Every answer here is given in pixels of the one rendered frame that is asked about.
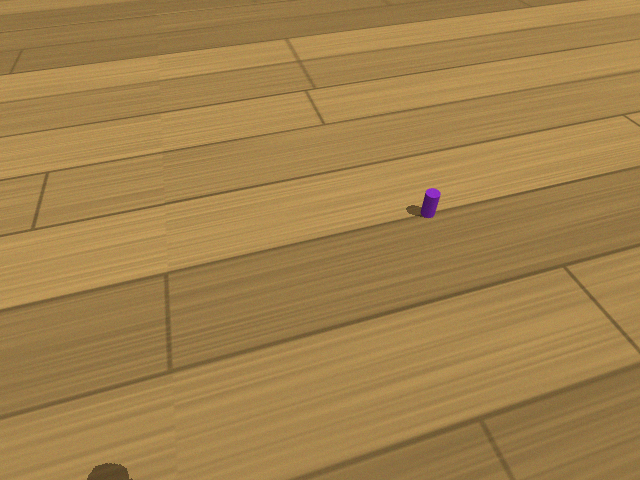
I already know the can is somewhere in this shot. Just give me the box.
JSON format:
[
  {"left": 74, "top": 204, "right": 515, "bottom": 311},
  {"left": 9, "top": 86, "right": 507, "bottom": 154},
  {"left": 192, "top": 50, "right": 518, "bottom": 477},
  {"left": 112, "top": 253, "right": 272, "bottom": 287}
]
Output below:
[{"left": 421, "top": 188, "right": 441, "bottom": 218}]

